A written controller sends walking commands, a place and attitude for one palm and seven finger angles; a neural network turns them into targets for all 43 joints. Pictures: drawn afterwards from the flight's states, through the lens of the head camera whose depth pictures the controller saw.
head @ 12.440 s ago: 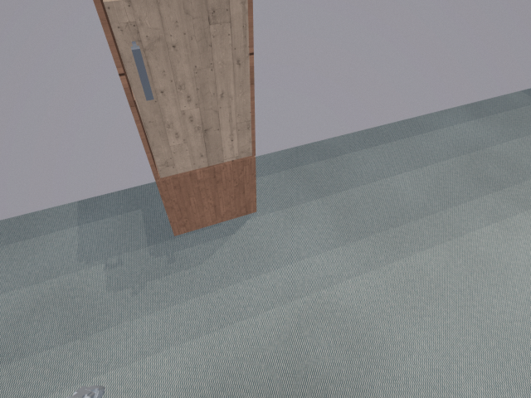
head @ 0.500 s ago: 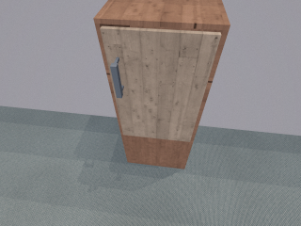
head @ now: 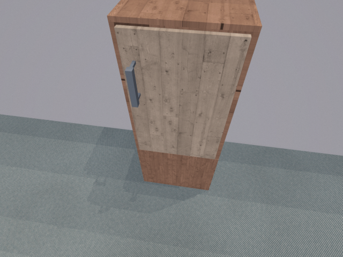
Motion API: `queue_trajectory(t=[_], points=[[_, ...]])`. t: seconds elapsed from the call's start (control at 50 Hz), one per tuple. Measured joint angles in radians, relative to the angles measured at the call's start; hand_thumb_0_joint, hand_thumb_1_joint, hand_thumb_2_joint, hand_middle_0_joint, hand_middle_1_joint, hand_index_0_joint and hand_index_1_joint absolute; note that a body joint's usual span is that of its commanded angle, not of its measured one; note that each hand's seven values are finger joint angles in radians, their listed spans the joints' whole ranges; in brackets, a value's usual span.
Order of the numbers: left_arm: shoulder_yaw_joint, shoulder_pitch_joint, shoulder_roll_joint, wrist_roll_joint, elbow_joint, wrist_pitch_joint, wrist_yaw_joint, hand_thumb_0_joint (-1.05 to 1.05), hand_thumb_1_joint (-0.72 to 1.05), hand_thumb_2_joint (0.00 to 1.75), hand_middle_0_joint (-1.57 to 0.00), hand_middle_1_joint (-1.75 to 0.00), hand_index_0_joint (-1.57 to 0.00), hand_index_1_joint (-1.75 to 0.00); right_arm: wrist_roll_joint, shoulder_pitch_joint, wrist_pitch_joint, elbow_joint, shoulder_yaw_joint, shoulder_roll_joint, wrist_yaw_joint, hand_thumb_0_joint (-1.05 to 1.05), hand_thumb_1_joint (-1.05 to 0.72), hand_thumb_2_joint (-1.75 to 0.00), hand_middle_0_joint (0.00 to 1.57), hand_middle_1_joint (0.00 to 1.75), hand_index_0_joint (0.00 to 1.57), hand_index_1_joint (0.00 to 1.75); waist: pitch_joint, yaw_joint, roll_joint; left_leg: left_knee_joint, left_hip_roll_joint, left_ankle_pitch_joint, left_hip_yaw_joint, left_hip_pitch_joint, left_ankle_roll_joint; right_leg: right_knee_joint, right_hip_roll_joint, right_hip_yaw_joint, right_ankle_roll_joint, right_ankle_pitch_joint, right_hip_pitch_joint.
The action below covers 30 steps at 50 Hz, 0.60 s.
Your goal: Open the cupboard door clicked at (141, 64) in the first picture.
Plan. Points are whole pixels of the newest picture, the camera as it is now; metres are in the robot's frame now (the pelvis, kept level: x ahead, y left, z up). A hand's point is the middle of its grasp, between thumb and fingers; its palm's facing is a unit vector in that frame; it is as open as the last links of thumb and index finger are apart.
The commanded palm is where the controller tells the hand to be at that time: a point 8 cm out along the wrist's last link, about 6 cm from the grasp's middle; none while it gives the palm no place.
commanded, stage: come to a stop and stand still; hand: left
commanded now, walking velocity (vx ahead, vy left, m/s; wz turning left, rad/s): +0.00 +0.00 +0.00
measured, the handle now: (134, 84) +0.60 +0.16 +0.05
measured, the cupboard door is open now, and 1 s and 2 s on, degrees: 0 0 0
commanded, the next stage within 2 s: look again from close up in 0.76 s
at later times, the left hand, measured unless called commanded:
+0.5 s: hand out of the picture +0.00 +0.19 -0.17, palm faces +0.01 -0.98 -0.22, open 7.4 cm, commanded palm none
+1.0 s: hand out of the picture +0.01 +0.17 -0.17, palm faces +0.03 -0.98 -0.20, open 7.3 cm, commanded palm none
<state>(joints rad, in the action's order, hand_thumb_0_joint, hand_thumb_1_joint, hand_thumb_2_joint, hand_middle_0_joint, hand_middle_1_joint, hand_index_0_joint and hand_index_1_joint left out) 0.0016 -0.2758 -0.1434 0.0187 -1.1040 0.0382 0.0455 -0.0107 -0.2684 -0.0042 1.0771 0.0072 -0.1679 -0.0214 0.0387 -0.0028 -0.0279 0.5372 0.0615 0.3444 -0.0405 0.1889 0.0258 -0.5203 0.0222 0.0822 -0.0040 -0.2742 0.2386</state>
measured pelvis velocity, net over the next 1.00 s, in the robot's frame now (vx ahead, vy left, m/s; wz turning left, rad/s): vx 0.01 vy -0.01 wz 0.00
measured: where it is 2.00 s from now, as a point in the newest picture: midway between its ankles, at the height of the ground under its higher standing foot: outside the picture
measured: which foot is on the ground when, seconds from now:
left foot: down 0.00-1.00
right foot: down 0.00-1.00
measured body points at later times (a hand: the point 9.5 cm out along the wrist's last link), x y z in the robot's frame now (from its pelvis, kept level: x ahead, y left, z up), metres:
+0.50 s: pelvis -0.01 +0.01 +0.00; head +0.00 -0.01 +0.45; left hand +0.00 +0.24 -0.15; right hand -0.02 -0.21 -0.16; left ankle -0.04 +0.13 -0.73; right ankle +0.00 -0.12 -0.73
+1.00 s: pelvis +0.01 -0.01 +0.00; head +0.02 -0.02 +0.45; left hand +0.01 +0.22 -0.15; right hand +0.01 -0.23 -0.16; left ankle -0.04 +0.13 -0.73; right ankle +0.00 -0.12 -0.73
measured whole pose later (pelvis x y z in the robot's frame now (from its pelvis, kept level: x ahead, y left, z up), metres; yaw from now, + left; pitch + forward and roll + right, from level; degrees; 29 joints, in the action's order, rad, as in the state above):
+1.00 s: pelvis +0.01 -0.01 +0.00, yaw +0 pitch +0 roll +1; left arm -0.01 -0.26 -0.16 0.02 -1.12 0.02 0.02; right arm -0.02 -0.27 -0.02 1.12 -0.01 -0.15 -0.03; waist 0.04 0.01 -0.01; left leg 0.47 0.05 0.31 -0.04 0.14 0.04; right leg -0.52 0.04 0.08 -0.01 -0.29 0.23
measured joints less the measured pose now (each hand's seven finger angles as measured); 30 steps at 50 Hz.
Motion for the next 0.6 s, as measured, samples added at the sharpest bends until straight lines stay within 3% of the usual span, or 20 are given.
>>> queue_trajectory(t=[0.24, 0.6], points=[[0.001, 0.016, -0.024, -0.003, 0.026, -0.032, -0.019, 0.01, 0.91, 0.89, -0.2, -0.3, -0.2, -0.3, -0.011, -0.037, -0.008, -0.033, -0.014, -0.007, 0.001, 0.01, -0.93, -0.9, 0.19, 0.3, 0.2, 0.3, -0.03, 0.0, -0.003, -0.025, -0.044, -0.028, -0.015, -0.023, -0.023, -0.019, 0.042, -0.018, 0.022, 0.003, -0.001], [0.003, -0.005, -0.006, -0.004, 0.0, -0.026, -0.024, 0.0, 0.91, 0.89, -0.2, -0.3, -0.2, -0.3, -0.007, -0.044, -0.016, 0.02, -0.022, 0.016, 0.001, 0.0, -0.91, -0.9, 0.19, 0.3, 0.2, 0.3, -0.007, 0.003, 0.013, -0.059, -0.033, -0.042, -0.017, -0.027, -0.009, -0.006, 0.03, -0.019, 0.009, 0.005, 0.006]])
